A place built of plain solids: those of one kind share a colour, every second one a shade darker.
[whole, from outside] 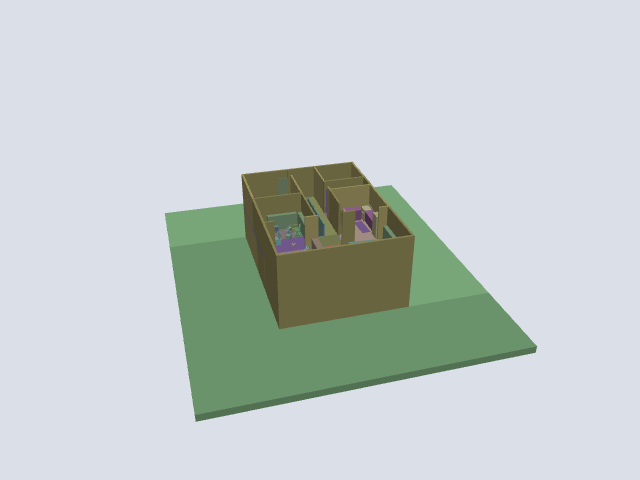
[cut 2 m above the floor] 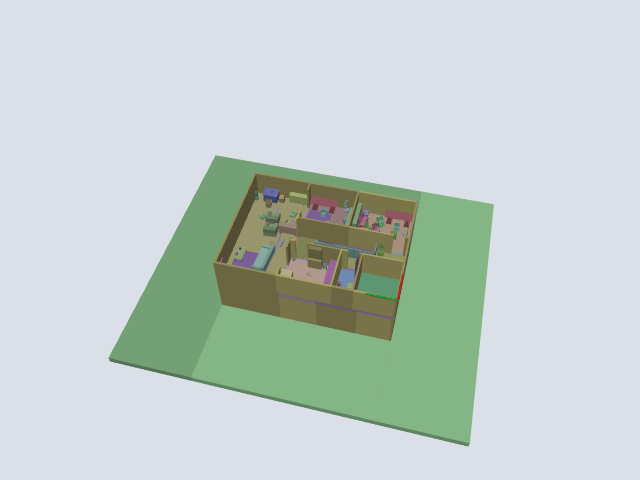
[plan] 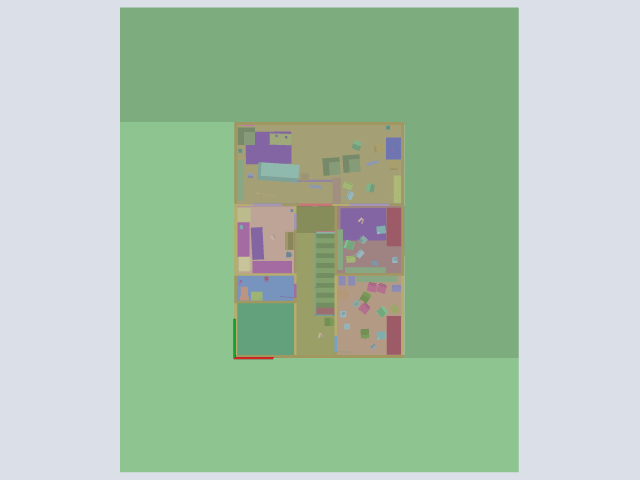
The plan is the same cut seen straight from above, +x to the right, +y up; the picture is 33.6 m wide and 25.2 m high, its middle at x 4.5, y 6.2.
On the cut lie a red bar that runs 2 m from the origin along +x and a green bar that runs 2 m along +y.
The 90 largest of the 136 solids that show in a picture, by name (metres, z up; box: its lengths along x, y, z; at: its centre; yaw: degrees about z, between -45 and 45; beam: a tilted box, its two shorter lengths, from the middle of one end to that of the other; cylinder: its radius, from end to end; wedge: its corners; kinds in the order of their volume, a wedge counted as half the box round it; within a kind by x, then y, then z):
{
 "under_1": {"box": [6.0, 12.4, 0.5], "at": [-3.0, 6.2, -0.4]},
 "under_2": {"box": [20.93, 6.0, 0.5], "at": [4.46, -3.0, -0.4]},
 "under_3": {"box": [20.93, 6.0, 0.5], "at": [4.46, 15.4, -0.4]},
 "under_4": {"box": [6.0, 12.4, 0.5], "at": [11.93, 6.2, -0.4]},
 "wall_1": {"box": [0.16, 2.38, 2.79], "at": [0.08, 1.35, 1.09]},
 "wall_2": {"box": [0.16, 2.72, 2.56], "at": [0.08, 1.52, 4.07]},
 "wall_3": {"box": [0.16, 1.31, 2.56], "at": [0.08, 3.67, 4.07]},
 "wall_4": {"box": [0.16, 2.68, 2.79], "at": [0.08, 4.01, 1.09]},
 "wall_5": {"box": [0.16, 3.53, 2.56], "at": [0.08, 6.21, 4.07]},
 "wall_6": {"box": [0.16, 2.5, 2.79], "at": [0.08, 6.73, 1.09]},
 "wall_7": {"box": [0.16, 4.13, 5.65], "at": [0.08, 10.18, 2.53]},
 "wall_8": {"box": [0.8, 0.13, 2.56], "at": [0.4, 8.04, 4.07]},
 "wall_9": {"box": [3.27, 0.13, 2.79], "at": [1.64, 2.6, 1.09]},
 "wall_10": {"box": [3.27, 0.13, 2.56], "at": [1.64, 2.94, 4.07]},
 "wall_11": {"box": [3.27, 0.13, 2.56], "at": [1.64, 4.38, 4.07]},
 "wall_12": {"box": [3.27, 0.13, 2.79], "at": [1.64, 5.42, 1.09]},
 "wall_13": {"box": [0.93, 0.13, 2.56], "at": [2.96, 8.04, 4.07]},
 "wall_14": {"box": [0.13, 2.72, 2.56], "at": [3.21, 1.52, 4.07]},
 "wall_15": {"box": [0.13, 0.42, 2.56], "at": [3.21, 4.11, 4.07]},
 "wall_16": {"box": [0.13, 2.3, 2.56], "at": [3.21, 5.6, 4.07]},
 "wall_17": {"box": [0.13, 0.37, 2.56], "at": [3.21, 7.79, 4.07]},
 "wall_18": {"box": [8.93, 0.16, 5.65], "at": [4.46, 0.08, 2.53]},
 "wall_19": {"box": [8.93, 0.16, 5.65], "at": [4.46, 12.32, 2.53]},
 "wall_20": {"box": [0.13, 0.16, 5.65], "at": [5.33, 0.24, 2.53]},
 "wall_21": {"box": [0.13, 3.15, 2.56], "at": [5.33, 2.75, 4.07]},
 "wall_22": {"box": [0.13, 3.53, 2.56], "at": [5.33, 6.21, 4.07]},
 "wall_23": {"box": [0.94, 0.13, 2.56], "at": [5.58, 8.04, 4.07]},
 "wall_24": {"box": [3.67, 0.13, 2.56], "at": [7.09, 4.38, 4.07]},
 "wall_25": {"box": [0.81, 0.13, 2.56], "at": [8.52, 8.04, 4.07]},
 "wall_26": {"box": [0.16, 4.16, 2.56], "at": [8.85, 2.24, 4.07]},
 "wall_27": {"box": [0.16, 5.19, 2.79], "at": [8.85, 2.75, 1.09]},
 "wall_28": {"box": [0.16, 3.53, 2.56], "at": [8.85, 6.21, 4.07]},
 "wall_29": {"box": [0.16, 2.5, 2.79], "at": [8.85, 6.73, 1.09]},
 "wall_30": {"box": [0.16, 4.13, 5.65], "at": [8.85, 10.18, 2.53]},
 "stair_1": {"box": [0.96, 3.92, 0.47], "at": [4.78, 4.61, -0.06]},
 "stair_2": {"box": [0.96, 3.66, 0.65], "at": [4.78, 4.74, 0.02]},
 "stair_3": {"box": [0.96, 3.4, 0.82], "at": [4.78, 4.87, 0.11]},
 "stair_4": {"box": [0.96, 3.14, 1.0], "at": [4.78, 5.0, 0.2]},
 "stair_5": {"box": [0.96, 2.88, 1.17], "at": [4.78, 5.13, 0.29]},
 "stair_6": {"box": [0.96, 2.62, 1.35], "at": [4.78, 5.26, 0.37]},
 "stair_7": {"box": [0.96, 2.36, 1.52], "at": [4.78, 5.39, 0.46]},
 "stair_8": {"box": [0.96, 2.1, 1.69], "at": [4.78, 5.52, 0.55]},
 "stair_9": {"box": [0.96, 1.84, 1.87], "at": [4.78, 5.65, 0.63]},
 "stair_10": {"box": [0.96, 1.58, 2.04], "at": [4.78, 5.78, 0.72]},
 "stair_11": {"box": [0.96, 1.32, 2.22], "at": [4.78, 5.91, 0.81]},
 "stair_12": {"box": [0.96, 1.06, 2.39], "at": [4.78, 6.04, 0.9]},
 "stair_13": {"box": [0.96, 0.8, 2.56], "at": [4.78, 6.17, 0.98]},
 "stair_14": {"box": [0.96, 0.54, 2.74], "at": [4.78, 6.3, 1.07]},
 "stair_15": {"box": [0.96, 0.28, 2.91], "at": [4.78, 6.43, 1.16]},
 "upper_floor_living_1": {"box": [8.61, 4.13, 0.16], "at": [4.46, 10.18, 2.71]},
 "floor_hall_1": {"box": [1.99, 2.51, 0.66], "at": [4.26, 1.42, -0.33]},
 "bookcase_1": {"box": [0.31, 2.14, 1.15], "at": [0.33, 9.33, 3.36]},
 "bookcase_2": {"box": [0.31, 2.14, 1.15], "at": [5.56, 5.69, 3.36]},
 "bookcase_3": {"box": [2.14, 0.31, 1.15], "at": [6.88, 4.62, 3.36]},
 "bookcase_4": {"box": [2.14, 0.31, 1.15], "at": [7.48, 4.15, 3.36]},
 "upper_floor_study_1": {"box": [3.38, 4.16, 0.16], "at": [7.08, 2.24, 2.71]},
 "upper_floor_snug_1": {"box": [3.38, 3.53, 0.16], "at": [7.08, 6.21, 2.71]},
 "counter_run_1": {"box": [0.61, 1.81, 0.78], "at": [0.47, 6.22, 3.28]},
 "counter_run_2": {"box": [2.08, 0.61, 0.78], "at": [1.99, 4.76, 3.28]},
 "upper_floor_landing_1": {"box": [1.03, 4.28, 0.16], "at": [3.79, 4.43, 2.71]},
 "upper_floor_landing_2": {"box": [1.99, 2.13, 0.16], "at": [4.26, 1.23, 2.71]},
 "upper_floor_landing_3": {"box": [1.99, 1.41, 0.16], "at": [4.26, 7.28, 2.71]},
 "upper_floor_kitchen_1": {"box": [2.98, 3.53, 0.16], "at": [1.65, 6.21, 2.71]},
 "upper_floor_guest_1": {"box": [2.98, 2.72, 0.16], "at": [1.65, 1.52, 2.71]},
 "armchair_club_1": {"box": [0.33, 0.92, 0.38], "at": [0.34, 11.64, 3.4]},
 "armchair_club_2": {"box": [0.9, 0.92, 0.35], "at": [0.64, 11.64, 3.03]},
 "armchair_club_3": {"box": [0.33, 0.92, 0.38], "at": [4.82, 10.04, 3.4], "yaw": 4.4},
 "armchair_club_4": {"box": [0.9, 0.92, 0.35], "at": [5.11, 10.06, 3.03], "yaw": 4.4},
 "armchair_club_5": {"box": [0.33, 0.92, 0.38], "at": [5.87, 10.19, 3.4], "yaw": 3.9},
 "armchair_club_6": {"box": [0.9, 0.92, 0.35], "at": [6.16, 10.21, 3.03], "yaw": 3.9},
 "fridge_1": {"box": [0.7, 0.75, 1.72], "at": [0.52, 7.51, 3.65]},
 "wall_band_1": {"box": [0.16, 2.38, 0.31], "at": [0.08, 1.35, 2.63]},
 "wall_band_2": {"box": [0.16, 2.68, 0.31], "at": [0.08, 4.01, 2.63]},
 "wall_band_3": {"box": [0.16, 2.5, 0.31], "at": [0.08, 6.73, 2.63]},
 "wall_band_4": {"box": [0.13, 2.5, 0.31], "at": [3.21, 6.73, 2.63]},
 "wall_band_5": {"box": [2.25, 0.13, 0.31], "at": [4.26, 9.3, 2.63]},
 "wall_band_6": {"box": [0.13, 4.18, 0.31], "at": [5.33, 3.26, 2.63]},
 "wall_band_7": {"box": [3.67, 0.13, 0.31], "at": [7.09, 8.04, 2.63]},
 "sofa_1": {"box": [2.16, 0.23, 0.39], "at": [2.29, 9.4, 3.43], "yaw": -3.9},
 "sofa_2": {"box": [2.16, 0.93, 0.34], "at": [2.31, 9.76, 3.07], "yaw": -3.9},
 "tall_cupboard_1": {"box": [0.47, 0.96, 0.89], "at": [2.9, 6.15, 3.23]},
 "tall_cupboard_2": {"box": [0.3, 0.92, 0.99], "at": [2.96, 6.15, 4.17]},
 "rug_1": {"box": [2.4, 1.7, 0.08], "at": [1.8, 11.04, 2.76], "yaw": 0.7},
 "rug_2": {"box": [2.4, 1.7, 0.08], "at": [6.78, 7.03, 2.76], "yaw": 0.2},
 "upper_floor_wc_1": {"box": [2.98, 1.31, 0.16], "at": [1.65, 3.67, 2.71]},
 "kitchen_table_1": {"box": [0.71, 1.06, 0.72], "at": [8.36, 11.01, 3.15]},
 "range_cooker_1": {"box": [0.65, 0.76, 0.94], "at": [0.49, 4.94, 3.26]},
 "cube_shelf_1": {"box": [0.39, 1.46, 0.76], "at": [8.56, 8.86, 3.17]},
 "sideboard_1": {"box": [0.45, 1.35, 0.71], "at": [5.38, 8.8, 3.29]},
 "stair_guard_1": {"box": [0.08, 4.28, 0.95], "at": [4.26, 4.43, 3.26]}
}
